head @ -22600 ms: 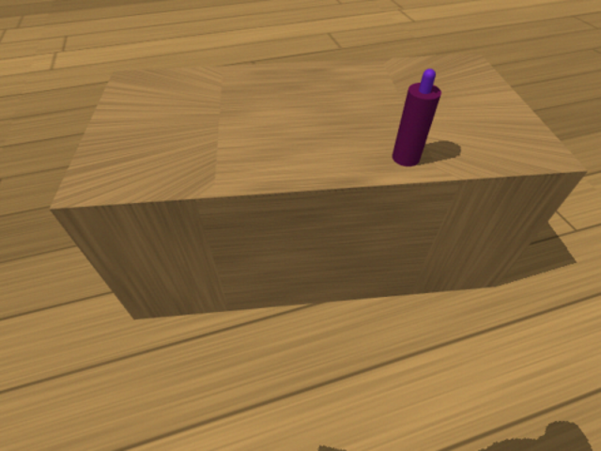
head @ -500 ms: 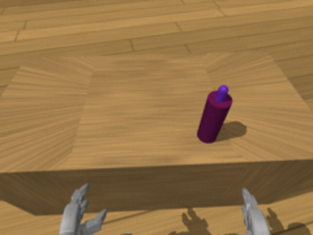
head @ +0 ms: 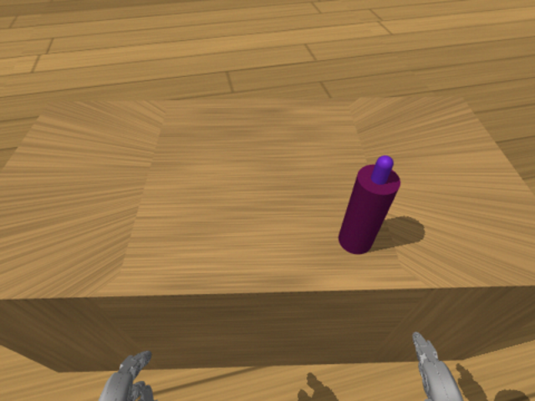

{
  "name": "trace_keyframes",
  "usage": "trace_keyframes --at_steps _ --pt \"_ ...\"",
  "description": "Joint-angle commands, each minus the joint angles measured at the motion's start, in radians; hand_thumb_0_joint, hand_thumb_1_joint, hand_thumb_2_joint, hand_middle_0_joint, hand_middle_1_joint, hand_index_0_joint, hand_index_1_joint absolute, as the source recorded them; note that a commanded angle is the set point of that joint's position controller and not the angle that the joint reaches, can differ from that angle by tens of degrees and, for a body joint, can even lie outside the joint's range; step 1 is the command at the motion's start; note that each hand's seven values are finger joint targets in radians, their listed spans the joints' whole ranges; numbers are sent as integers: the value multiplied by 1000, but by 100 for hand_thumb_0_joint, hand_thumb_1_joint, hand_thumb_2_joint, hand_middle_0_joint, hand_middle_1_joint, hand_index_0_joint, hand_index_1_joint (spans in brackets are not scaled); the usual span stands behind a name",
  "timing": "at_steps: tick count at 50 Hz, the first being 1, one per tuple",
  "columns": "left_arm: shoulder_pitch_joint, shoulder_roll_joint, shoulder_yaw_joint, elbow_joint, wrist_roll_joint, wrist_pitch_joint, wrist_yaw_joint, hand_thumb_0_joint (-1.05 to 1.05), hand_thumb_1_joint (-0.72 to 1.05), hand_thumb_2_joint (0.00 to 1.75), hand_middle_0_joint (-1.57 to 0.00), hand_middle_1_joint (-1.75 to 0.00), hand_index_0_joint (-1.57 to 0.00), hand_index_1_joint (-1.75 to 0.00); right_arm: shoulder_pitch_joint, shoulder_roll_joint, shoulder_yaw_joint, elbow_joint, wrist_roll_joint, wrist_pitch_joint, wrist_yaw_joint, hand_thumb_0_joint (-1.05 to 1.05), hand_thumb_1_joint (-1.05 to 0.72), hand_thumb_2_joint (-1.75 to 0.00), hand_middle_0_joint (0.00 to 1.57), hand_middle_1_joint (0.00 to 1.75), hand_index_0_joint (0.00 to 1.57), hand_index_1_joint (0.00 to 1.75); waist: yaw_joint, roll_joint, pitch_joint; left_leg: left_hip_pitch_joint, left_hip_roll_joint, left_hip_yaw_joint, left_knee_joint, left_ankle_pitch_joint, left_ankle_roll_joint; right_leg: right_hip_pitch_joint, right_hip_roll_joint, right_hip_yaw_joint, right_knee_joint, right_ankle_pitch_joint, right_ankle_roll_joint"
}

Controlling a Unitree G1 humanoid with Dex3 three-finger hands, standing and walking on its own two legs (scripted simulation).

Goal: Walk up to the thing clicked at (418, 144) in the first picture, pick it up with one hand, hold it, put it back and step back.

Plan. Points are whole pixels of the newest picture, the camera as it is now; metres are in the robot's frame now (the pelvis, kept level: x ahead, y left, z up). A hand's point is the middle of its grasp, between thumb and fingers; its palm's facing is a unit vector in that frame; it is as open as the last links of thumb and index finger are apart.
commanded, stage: home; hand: right
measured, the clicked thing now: (368, 204) +0.47 -0.19 -0.03
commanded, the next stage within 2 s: stand in 1.94 s
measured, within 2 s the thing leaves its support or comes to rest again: neither
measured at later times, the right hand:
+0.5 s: hand out of the picture +0.05 -0.25 -0.12, palm faces -0.04 +0.92 -0.38, open 17.5 cm
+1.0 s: hand out of the picture +0.05 -0.25 -0.13, palm faces -0.04 +0.93 -0.36, open 17.6 cm
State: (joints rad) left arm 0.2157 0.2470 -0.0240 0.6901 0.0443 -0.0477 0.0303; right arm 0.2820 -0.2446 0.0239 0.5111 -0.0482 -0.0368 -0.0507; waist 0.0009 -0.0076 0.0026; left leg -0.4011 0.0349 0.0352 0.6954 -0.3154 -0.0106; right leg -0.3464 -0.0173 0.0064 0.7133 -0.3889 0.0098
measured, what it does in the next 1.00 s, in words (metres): stands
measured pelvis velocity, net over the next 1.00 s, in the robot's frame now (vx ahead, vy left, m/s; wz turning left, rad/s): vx -0.01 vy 0.01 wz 0.01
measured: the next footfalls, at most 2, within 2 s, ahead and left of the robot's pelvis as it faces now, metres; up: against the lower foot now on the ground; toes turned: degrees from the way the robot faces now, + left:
none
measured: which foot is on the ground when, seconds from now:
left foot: down 0.00-1.00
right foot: down 0.00-1.00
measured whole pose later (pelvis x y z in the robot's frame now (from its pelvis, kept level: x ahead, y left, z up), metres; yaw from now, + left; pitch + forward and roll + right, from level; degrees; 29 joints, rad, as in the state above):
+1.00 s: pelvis -0.01 +0.01 +0.03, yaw +1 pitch -3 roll -1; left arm 0.18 0.35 -0.01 1.15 0.02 0.00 -0.01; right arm 0.14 -0.35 0.02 1.13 -0.01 -0.01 0.00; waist 0.00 0.00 0.04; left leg -0.18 0.03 0.03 0.38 -0.14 0.00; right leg -0.11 -0.02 -0.01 0.35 -0.19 0.02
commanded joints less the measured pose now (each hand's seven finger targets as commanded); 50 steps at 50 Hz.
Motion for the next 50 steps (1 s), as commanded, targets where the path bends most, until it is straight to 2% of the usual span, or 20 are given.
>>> trace_keyframes --at_steps 1,2,5,6,10,12,17,18,22,25,27,29,31,33,34,37,41,45,50 --pt "-36 225 84 -21 -2 -6 -11 0 90 90 -20 -30 -20 -30 -26 -217 -81 45 9 -34 22 0 57 -4 5 5 5 5 7 11 -116 120 70 -72 -107 254 65 48 -58 64 -133 282 -48" --pt "-32 235 83 7 -3 -5 -12 0 90 90 -20 -30 -20 -30 -52 -222 -78 79 9 -33 27 0 57 -4 5 5 5 5 11 2 -97 121 63 -69 -98 235 60 43 -62 70 -155 271 -47" --pt "-56 245 78 64 -7 3 -18 0 90 90 -20 -30 -20 -30 -67 -252 -72 173 11 -29 30 0 58 -4 5 5 5 5 4 13 -71 143 73 -78 -142 261 57 60 -57 72 -180 262 -47" --pt "-41 249 77 88 -7 6 -20 0 90 90 -20 -30 -20 -30 -88 -260 -72 199 12 -26 31 0 58 -4 5 5 5 5 11 5 -60 145 70 -80 -143 242 57 63 -62 79 -206 255 -48" --pt "-68 267 72 160 -14 20 -22 0 90 90 -20 -30 -20 -30 -109 -285 -65 300 17 -16 29 0 58 -4 5 5 5 5 6 10 -20 167 81 -98 -227 209 49 93 -60 86 -268 202 -49" --pt "-62 275 67 200 -15 20 -24 0 90 90 -20 -30 -20 -30 -124 -295 -60 342 22 -13 30 0 56 -5 5 5 5 5 7 7 -34 200 82 -97 -235 241 48 132 -72 95 -305 248 -48" --pt "-81 297 58 271 -21 25 -22 0 90 90 -20 -30 -20 -30 -136 -316 -50 434 27 -8 28 0 56 -5 5 5 5 5 2 7 -10 241 89 -99 -296 226 39 161 -80 99 -368 237 -43" --pt "-83 303 58 286 -23 27 -23 0 90 90 -20 -30 -20 -30 -136 -322 -49 449 27 -7 28 0 57 -4 5 5 5 5 1 9 8 232 89 -104 -324 188 36 160 -74 98 -377 204 -37" --pt "-85 317 56 325 -21 30 -25 0 90 90 -20 -30 -20 -30 -150 -332 -48 488 29 1 31 0 56 -5 5 5 5 5 -1 -1 45 217 82 -109 -375 58 32 150 -73 100 -422 123 -33" --pt "-85 316 55 345 -21 32 -27 0 90 90 -20 -30 -20 -30 -154 -337 -47 511 27 3 33 0 57 -4 5 5 5 5 -3 23 50 208 92 -124 -405 13 34 163 -71 90 -419 124 -30" --pt "-76 310 54 357 -23 31 -27 0 90 90 -20 -30 -20 -30 -167 -337 -48 518 28 2 32 0 58 -4 5 5 5 5 4 28 27 221 97 -129 -413 24 37 177 -75 89 -423 149 -29" --pt "-80 306 54 367 -23 32 -29 0 90 90 -20 -30 -20 -30 -163 -342 -47 531 28 4 32 0 59 -3 5 4 5 4 0 41 52 195 98 -139 -439 -32 35 176 -69 84 -425 124 -26" --pt "-72 307 55 377 -24 31 -29 0 90 90 -20 -30 -20 -30 -168 -337 -46 536 30 3 33 0 58 -3 5 5 5 5 3 28 34 208 98 -136 -437 1 35 188 -77 89 -428 146 -26" --pt "-72 306 56 385 -22 32 -30 0 90 90 -20 -30 -20 -30 -173 -338 -47 542 31 3 32 0 58 -3 5 5 5 5 2 36 50 199 99 -146 -455 -36 33 173 -69 82 -428 133 -22" --pt "-73 305 55 384 -22 30 -30 0 90 90 -20 -30 -20 -30 -176 -339 -48 541 32 2 32 0 59 -3 5 4 5 4 4 27 29 218 100 -140 -443 1 35 188 -79 85 -432 158 -24" --pt "-70 305 58 396 -22 33 -29 0 90 90 -20 -30 -20 -30 -179 -341 -49 549 32 8 34 0 58 -3 5 5 5 5 2 21 60 195 97 -148 -452 -68 35 156 -73 82 -440 90 -23" --pt "-68 306 59 401 -21 31 -29 0 90 90 -20 -30 -20 -30 -178 -337 -51 550 33 9 35 0 58 -3 5 5 5 5 -2 17 43 197 94 -143 -442 -47 36 167 -80 87 -447 102 -25" --pt "-80 308 60 397 -25 26 -27 0 90 90 -20 -30 -20 -30 -178 -334 -49 553 36 4 35 0 60 -3 5 4 5 4 -5 1 3 248 95 -130 -413 83 37 187 -97 95 -450 188 -26" --pt "-88 306 58 403 -28 29 -25 0 90 90 -20 -30 -20 -30 -181 -328 -47 559 36 7 37 0 60 -3 5 4 5 4 -10 -3 29 245 91 -127 -413 90 35 170 -96 88 -454 165 -26"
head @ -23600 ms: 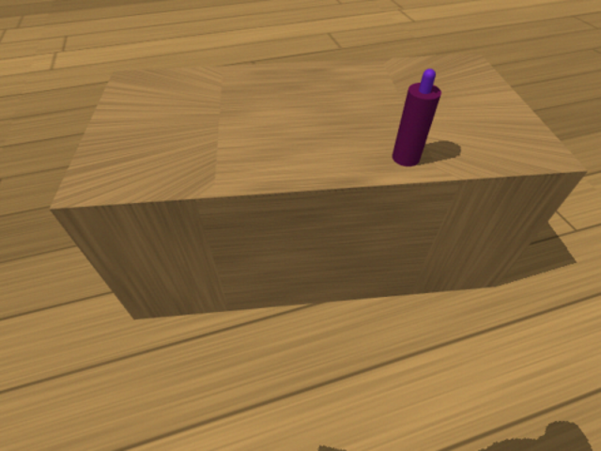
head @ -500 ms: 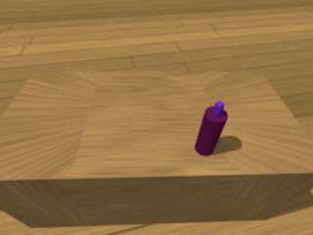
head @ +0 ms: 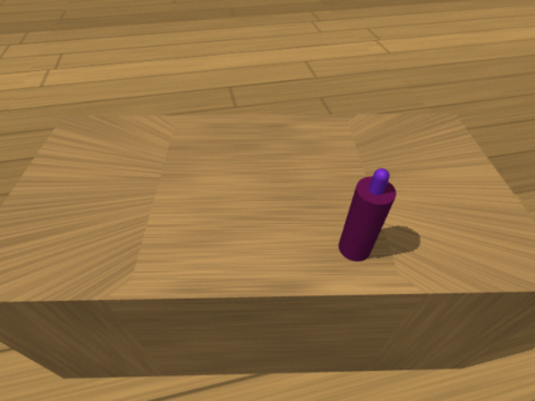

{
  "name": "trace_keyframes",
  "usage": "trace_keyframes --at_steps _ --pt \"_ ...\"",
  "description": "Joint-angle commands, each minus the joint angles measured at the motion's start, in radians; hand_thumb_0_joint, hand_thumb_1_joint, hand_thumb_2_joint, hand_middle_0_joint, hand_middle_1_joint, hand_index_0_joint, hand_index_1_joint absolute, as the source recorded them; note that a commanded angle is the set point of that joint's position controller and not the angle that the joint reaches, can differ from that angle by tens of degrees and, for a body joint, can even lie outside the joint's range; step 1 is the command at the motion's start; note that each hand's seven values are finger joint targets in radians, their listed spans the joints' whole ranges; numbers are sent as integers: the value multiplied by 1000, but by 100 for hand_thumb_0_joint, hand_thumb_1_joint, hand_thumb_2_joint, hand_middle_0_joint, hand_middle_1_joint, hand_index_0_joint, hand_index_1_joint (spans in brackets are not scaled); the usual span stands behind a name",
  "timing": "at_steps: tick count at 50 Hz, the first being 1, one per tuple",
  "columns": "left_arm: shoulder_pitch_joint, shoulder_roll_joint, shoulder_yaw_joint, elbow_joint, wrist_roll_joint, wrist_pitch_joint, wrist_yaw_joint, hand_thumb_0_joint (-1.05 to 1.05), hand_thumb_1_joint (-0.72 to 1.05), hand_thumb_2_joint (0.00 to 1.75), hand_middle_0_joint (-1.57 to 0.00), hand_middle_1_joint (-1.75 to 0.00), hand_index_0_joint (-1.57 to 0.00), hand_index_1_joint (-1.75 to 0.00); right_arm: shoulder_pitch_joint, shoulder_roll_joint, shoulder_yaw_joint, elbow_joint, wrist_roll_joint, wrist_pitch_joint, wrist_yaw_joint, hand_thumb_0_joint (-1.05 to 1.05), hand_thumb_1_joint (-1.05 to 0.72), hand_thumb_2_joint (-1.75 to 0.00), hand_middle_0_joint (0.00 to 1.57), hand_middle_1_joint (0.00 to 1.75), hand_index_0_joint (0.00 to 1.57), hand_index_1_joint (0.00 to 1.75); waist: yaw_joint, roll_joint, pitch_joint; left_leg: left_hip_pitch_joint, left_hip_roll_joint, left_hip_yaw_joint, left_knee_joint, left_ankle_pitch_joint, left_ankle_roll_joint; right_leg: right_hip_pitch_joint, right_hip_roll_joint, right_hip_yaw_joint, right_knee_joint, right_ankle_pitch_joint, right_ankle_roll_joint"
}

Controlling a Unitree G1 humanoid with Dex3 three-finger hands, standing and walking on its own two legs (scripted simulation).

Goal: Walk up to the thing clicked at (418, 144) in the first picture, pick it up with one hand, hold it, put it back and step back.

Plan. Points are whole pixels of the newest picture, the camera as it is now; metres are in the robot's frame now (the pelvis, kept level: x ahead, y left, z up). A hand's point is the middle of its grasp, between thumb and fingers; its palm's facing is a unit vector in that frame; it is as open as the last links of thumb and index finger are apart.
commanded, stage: home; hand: right
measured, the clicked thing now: (367, 214) +0.48 -0.20 -0.05
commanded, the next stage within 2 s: stand in 0.94 s
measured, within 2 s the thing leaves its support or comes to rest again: neither
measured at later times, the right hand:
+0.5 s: hand out of the picture +0.09 -0.25 -0.15, palm faces -0.03 +0.93 -0.37, open 17.6 cm
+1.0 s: hand out of the picture +0.11 -0.24 -0.15, palm faces -0.02 +0.93 -0.36, open 17.6 cm
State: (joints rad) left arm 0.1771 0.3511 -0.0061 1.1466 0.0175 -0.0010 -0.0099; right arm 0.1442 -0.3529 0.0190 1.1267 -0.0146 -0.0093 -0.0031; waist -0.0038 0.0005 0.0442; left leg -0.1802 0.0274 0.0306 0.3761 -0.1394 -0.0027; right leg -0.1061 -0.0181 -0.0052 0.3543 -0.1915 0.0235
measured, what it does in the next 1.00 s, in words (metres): stands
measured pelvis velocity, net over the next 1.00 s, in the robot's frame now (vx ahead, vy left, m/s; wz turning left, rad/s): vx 0.03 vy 0.01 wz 0.00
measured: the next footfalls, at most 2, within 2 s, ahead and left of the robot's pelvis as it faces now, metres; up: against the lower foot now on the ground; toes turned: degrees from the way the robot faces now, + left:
none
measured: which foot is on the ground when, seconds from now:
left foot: down 0.00-1.00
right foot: down 0.00-1.00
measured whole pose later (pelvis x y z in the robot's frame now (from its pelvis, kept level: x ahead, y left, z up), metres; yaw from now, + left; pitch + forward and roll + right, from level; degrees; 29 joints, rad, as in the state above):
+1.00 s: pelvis +0.03 +0.01 +0.00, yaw +0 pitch -2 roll +0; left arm 0.13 0.35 0.00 1.12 0.01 0.00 0.00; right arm 0.10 -0.35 0.00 1.14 -0.01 -0.01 0.00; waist -0.01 -0.01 0.05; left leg -0.14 0.00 0.04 0.34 -0.17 0.01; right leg -0.05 -0.04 0.00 0.30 -0.21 0.04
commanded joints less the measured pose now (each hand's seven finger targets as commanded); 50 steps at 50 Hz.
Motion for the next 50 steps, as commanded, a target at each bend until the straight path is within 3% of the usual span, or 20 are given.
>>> trace_keyframes --at_steps 1,6,17,20,23,27,33,38,42,50 --pt "-52 202 41 -54 -1 -18 15 0 90 90 -20 -30 -20 -30 -38 -221 -41 -54 3 -20 -11 0 60 -3 5 4 5 4 -7 6 -12 13 99 -124 -101 -97 27 -58 -95 101 -95 -24 -39" --pt "-56 208 43 -55 -1 -20 18 0 90 90 -20 -30 -20 -30 -53 -220 -43 -52 4 -21 -11 0 58 -3 5 5 5 5 -3 -23 -44 60 104 -119 -81 1 29 -38 -103 98 -91 34 -38" --pt "-78 201 46 -59 -1 -17 16 0 90 90 -20 -30 -20 -30 -58 -219 -43 -46 3 -21 -13 0 61 -2 5 4 5 4 -1 3 -38 41 101 -115 -95 14 22 -3 -107 87 -100 56 -31" --pt "-78 199 45 -63 -1 -21 18 0 90 90 -20 -30 -20 -30 -75 -223 -47 -50 4 -24 -13 0 60 -2 5 4 5 4 3 -5 -82 92 112 -113 -64 146 28 17 -112 80 -90 137 -27" --pt "-84 196 45 -67 -1 -18 19 0 90 90 -20 -30 -20 -30 -67 -225 -47 -47 3 -23 -16 0 59 -3 5 4 5 4 2 14 -76 80 108 -107 -70 138 27 26 -114 78 -100 137 -27" --pt "-85 195 44 -67 -4 -18 20 0 90 90 -20 -30 -20 -30 -65 -223 -46 -45 5 -27 -16 0 59 -3 5 4 5 4 5 5 -94 105 114 -106 -68 228 25 45 -116 70 -82 190 -24" --pt "-94 196 46 -68 -1 -12 20 0 90 90 -20 -30 -20 -30 -75 -221 -51 -44 3 -23 -18 0 59 -3 5 5 5 5 4 -1 -66 95 110 -108 -88 154 22 24 -114 63 -92 124 -26" --pt "-95 191 43 -71 -3 -14 20 0 90 90 -20 -30 -20 -30 -78 -216 -53 -45 3 -25 -15 0 59 -3 5 4 5 4 2 -2 -64 100 111 -105 -87 164 21 13 -115 63 -93 113 -28" --pt "-86 191 43 -73 -1 -16 19 0 90 90 -20 -30 -20 -30 -84 -223 -59 -47 2 -24 -13 0 59 -3 5 4 5 4 3 8 -54 86 104 -108 -94 97 23 7 -116 66 -110 88 -29" --pt "-89 199 47 -79 -3 -18 21 0 90 90 -20 -30 -20 -30 -76 -211 -59 -45 2 -23 -12 0 58 -3 5 5 5 5 -1 -7 -68 98 106 -107 -90 133 23 15 -120 68 -96 109 -32"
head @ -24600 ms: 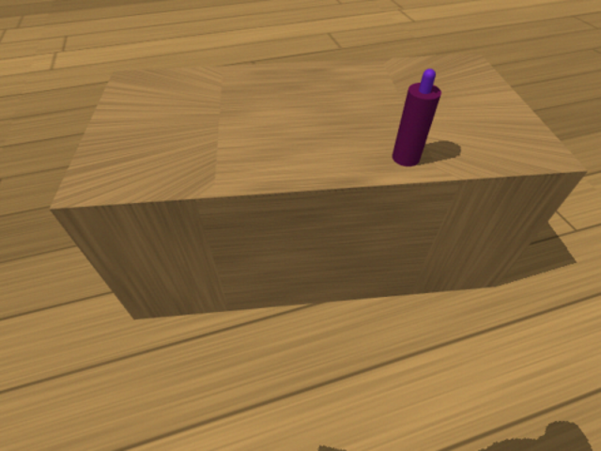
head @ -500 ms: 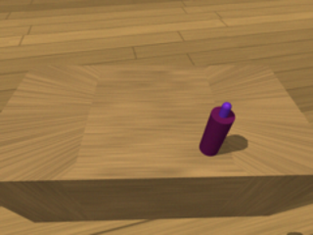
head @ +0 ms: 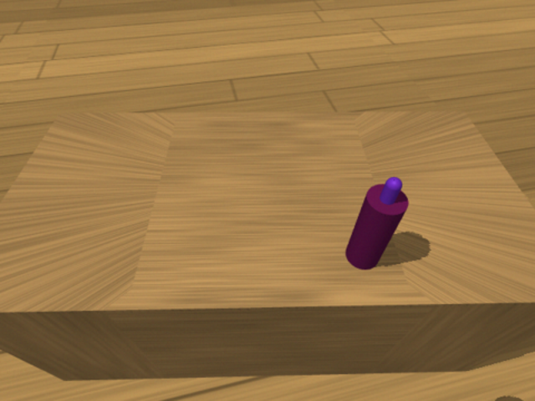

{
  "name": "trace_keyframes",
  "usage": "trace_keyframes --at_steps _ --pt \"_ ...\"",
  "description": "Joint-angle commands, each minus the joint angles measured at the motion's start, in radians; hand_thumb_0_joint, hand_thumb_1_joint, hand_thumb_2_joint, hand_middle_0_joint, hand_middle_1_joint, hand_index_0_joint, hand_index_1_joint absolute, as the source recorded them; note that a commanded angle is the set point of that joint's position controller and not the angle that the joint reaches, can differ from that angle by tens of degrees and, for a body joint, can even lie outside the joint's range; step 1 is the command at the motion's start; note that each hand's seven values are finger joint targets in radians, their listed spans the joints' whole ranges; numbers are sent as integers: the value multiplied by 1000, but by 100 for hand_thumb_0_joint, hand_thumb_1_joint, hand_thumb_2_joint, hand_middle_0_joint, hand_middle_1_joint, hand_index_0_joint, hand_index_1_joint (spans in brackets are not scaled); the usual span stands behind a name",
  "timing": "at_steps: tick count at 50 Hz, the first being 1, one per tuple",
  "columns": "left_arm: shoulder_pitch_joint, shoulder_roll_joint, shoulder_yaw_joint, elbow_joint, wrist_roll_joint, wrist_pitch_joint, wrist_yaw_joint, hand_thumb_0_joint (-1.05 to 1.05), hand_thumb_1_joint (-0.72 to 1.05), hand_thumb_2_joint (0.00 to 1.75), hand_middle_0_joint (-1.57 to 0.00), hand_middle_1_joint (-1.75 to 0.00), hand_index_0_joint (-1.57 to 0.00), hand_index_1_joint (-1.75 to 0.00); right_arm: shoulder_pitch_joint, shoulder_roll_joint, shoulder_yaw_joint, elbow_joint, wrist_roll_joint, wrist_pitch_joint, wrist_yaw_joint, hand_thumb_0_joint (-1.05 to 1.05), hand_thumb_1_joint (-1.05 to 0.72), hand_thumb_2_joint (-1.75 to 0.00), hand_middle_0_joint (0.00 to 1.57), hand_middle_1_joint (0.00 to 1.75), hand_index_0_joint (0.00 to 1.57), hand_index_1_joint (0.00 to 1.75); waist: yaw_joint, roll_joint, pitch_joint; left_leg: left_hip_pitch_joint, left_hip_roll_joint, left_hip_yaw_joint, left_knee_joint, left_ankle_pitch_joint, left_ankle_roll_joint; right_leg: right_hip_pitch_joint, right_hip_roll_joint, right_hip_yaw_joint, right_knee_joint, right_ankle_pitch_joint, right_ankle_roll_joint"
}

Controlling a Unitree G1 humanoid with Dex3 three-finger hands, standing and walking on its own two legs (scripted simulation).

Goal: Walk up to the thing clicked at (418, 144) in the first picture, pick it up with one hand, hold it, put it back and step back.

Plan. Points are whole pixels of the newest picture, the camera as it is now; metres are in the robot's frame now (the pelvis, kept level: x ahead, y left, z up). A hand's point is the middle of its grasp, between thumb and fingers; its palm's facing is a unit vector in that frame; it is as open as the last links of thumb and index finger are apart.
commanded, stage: stand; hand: right
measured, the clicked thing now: (376, 222) +0.45 -0.21 -0.06
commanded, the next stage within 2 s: none
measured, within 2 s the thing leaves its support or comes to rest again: neither
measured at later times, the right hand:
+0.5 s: hand out of the picture +0.07 -0.26 -0.15, palm faces -0.02 +0.94 -0.35, open 9.2 cm
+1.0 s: hand out of the picture +0.07 -0.26 -0.16, palm faces -0.02 +0.94 -0.35, open 7.4 cm
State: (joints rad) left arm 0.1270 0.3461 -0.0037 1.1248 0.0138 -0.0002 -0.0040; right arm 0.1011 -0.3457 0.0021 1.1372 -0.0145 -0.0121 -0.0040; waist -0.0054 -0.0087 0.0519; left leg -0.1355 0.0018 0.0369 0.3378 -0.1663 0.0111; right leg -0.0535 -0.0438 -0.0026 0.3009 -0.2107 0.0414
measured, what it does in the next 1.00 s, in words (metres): stands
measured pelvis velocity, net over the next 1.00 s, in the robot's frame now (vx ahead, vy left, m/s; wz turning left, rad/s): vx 0.00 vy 0.00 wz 0.00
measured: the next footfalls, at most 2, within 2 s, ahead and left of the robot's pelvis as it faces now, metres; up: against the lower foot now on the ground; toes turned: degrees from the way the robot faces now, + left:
none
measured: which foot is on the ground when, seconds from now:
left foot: down 0.00-1.00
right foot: down 0.00-1.00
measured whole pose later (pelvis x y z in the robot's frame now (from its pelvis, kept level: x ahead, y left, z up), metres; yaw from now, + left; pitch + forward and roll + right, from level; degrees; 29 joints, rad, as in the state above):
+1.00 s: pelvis +0.00 +0.00 +0.00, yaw +0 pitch -2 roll +0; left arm 0.13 0.35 -0.01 1.10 0.01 -0.01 0.00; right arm 0.11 -0.34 0.00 1.13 -0.01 -0.01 0.00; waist -0.01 -0.01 0.05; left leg -0.13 0.01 0.03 0.34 -0.17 0.01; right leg -0.05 -0.04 -0.01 0.30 -0.21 0.04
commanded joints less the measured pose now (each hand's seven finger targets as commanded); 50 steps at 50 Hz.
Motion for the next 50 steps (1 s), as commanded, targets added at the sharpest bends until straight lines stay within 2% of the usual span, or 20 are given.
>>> trace_keyframes --at_steps 1,2,4,5,13,16,21,29,34,39,42,46,50 --pt "-36 202 43 -59 1 -19 15 0 90 90 -20 -30 -20 -30 -37 -221 -43 -58 2 -21 -12 0 58 -3 5 5 5 5 2 8 -85 64 133 -110 -47 179 11 -36 -95 63 -41 142 -51" --pt "-31 198 42 -57 0 -19 15 0 90 90 -20 -30 -20 -30 -37 -225 -42 -56 2 -22 -12 0 59 -3 5 5 5 5 5 16 -83 61 133 -114 -48 181 11 -30 -94 62 -44 139 -50" --pt "-34 207 44 -61 1 -18 15 0 90 90 -20 -30 -20 -30 -40 -221 -42 -59 3 -23 -12 0 43 -19 20 21 20 21 4 12 -94 70 134 -111 -45 210 11 -27 -94 62 -38 158 -52" --pt "-32 203 44 -62 1 -18 16 0 90 90 -20 -30 -20 -30 -37 -219 -41 -59 3 -23 -12 0 35 -27 20 29 20 29 5 14 -94 75 134 -107 -44 218 10 -30 -93 59 -35 163 -52" --pt "-28 201 41 -63 0 -18 16 0 90 90 -20 -30 -20 -30 -35 -220 -42 -59 4 -20 -12 0 -29 -90 20 30 20 30 2 8 -73 67 134 -109 -43 200 9 -41 -93 60 -44 146 -51" --pt "-24 207 43 -62 2 -20 16 0 90 90 -20 -30 -20 -30 -29 -217 -41 -61 4 -17 -10 0 -53 -90 20 30 20 30 -1 1 -58 44 125 -106 -50 152 11 -34 -96 64 -60 139 -50" --pt "-30 213 46 -68 1 -21 16 0 90 90 -20 -30 -20 -30 -32 -217 -43 -66 4 -19 -10 0 -90 -90 20 30 20 30 0 -5 -71 55 132 -110 -46 169 13 -30 -97 66 -52 142 -53" --pt "-23 206 45 -68 0 -20 14 0 90 90 -20 -30 -20 -30 -31 -218 -43 -63 5 -19 -8 0 -90 -90 20 30 20 30 3 5 -47 42 128 -120 -62 122 7 -47 -90 60 -58 96 -51" --pt "-19 205 44 -72 1 -22 13 0 90 90 -20 -30 -20 -30 -28 -220 -44 -62 3 -19 -6 0 -90 -90 20 30 20 30 2 8 -60 42 126 -114 -54 109 11 -44 -96 68 -66 107 -55" --pt "-22 207 45 -72 1 -22 15 0 90 90 -20 -30 -20 -30 -25 -217 -42 -61 5 -20 -8 0 -90 -90 20 30 20 30 2 12 -71 46 129 -115 -52 147 9 -31 -97 65 -51 131 -54" --pt "-20 209 44 -75 0 -22 14 0 90 90 -20 -30 -20 -30 -25 -219 -43 -64 4 -22 -8 0 -90 -90 20 30 20 30 2 11 -91 68 133 -109 -41 211 11 -27 -97 63 -41 172 -55" --pt "-15 208 41 -76 -1 -24 15 0 90 90 -20 -30 -20 -30 -25 -225 -45 -62 5 -22 -9 0 -90 -90 20 30 20 30 4 5 -92 80 137 -110 -33 226 12 -29 -98 62 -41 185 -52" --pt "-19 207 40 -71 -2 -22 16 0 90 90 -20 -30 -20 -30 -24 -221 -45 -59 5 -18 -8 0 -90 -90 20 30 20 30 0 -4 -57 48 131 -114 -48 165 9 -40 -96 63 -54 127 -51"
